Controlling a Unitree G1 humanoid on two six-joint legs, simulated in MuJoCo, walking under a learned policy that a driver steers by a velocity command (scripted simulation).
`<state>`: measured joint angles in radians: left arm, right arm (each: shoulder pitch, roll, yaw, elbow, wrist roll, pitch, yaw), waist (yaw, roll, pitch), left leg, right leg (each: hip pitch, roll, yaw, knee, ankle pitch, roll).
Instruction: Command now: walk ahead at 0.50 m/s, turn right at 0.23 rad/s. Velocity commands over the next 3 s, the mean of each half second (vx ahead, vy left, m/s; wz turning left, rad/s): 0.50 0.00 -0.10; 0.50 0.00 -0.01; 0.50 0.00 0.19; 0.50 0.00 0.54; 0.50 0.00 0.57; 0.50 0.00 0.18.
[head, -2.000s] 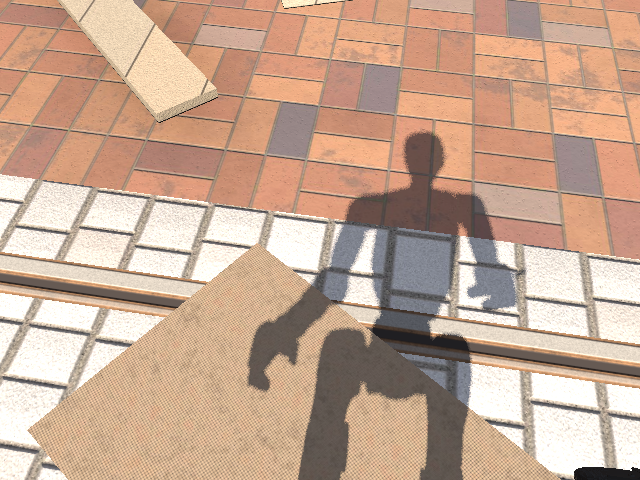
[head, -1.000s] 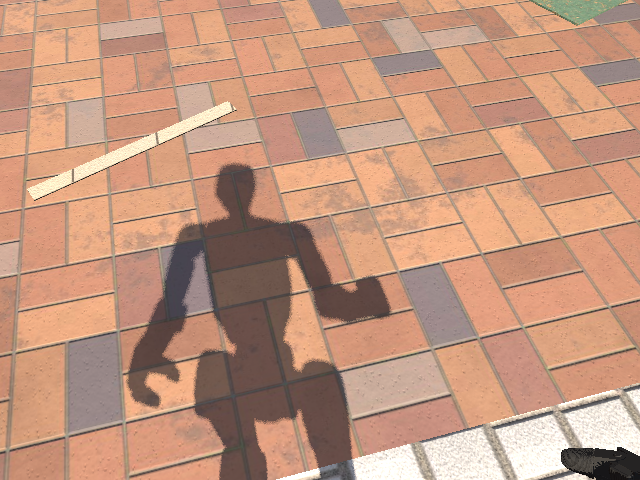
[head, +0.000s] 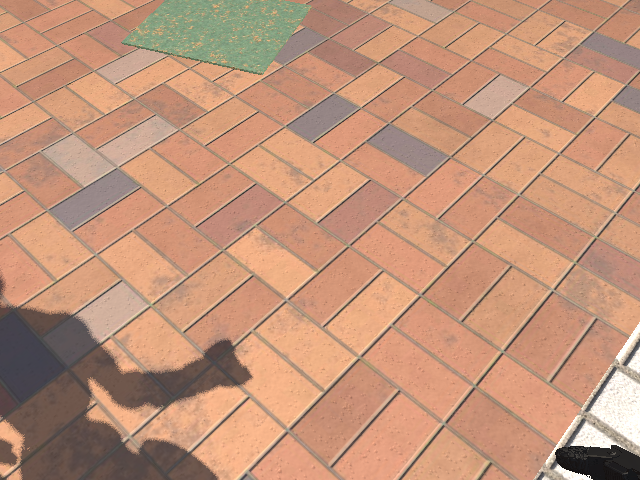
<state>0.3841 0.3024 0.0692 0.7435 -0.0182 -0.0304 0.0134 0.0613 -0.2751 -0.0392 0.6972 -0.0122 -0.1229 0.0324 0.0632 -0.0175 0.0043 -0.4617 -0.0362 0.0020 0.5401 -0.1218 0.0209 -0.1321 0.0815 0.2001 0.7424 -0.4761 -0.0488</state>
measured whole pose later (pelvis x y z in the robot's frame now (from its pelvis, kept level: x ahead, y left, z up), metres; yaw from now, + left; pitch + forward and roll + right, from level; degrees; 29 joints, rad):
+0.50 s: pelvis +0.27 -0.03 +0.00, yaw -1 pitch +3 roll +1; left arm 0.03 0.26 0.03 0.63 0.00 -0.09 -0.03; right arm 0.40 -0.31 -0.05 0.88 0.01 -0.05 0.00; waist -0.09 0.01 0.02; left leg -0.06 0.01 -0.02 0.60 -0.47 0.00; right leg -0.48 0.00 -0.02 0.53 -0.10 -0.03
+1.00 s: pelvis +0.54 -0.02 +0.00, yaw -1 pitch +2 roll -2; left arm 0.41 0.30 0.06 0.89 -0.02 -0.05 0.00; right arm 0.03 -0.26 -0.02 0.72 0.01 -0.09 0.05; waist 0.08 0.02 0.01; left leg -0.49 0.03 0.01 0.50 -0.04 0.06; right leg 0.05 0.02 -0.02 0.35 -0.43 0.00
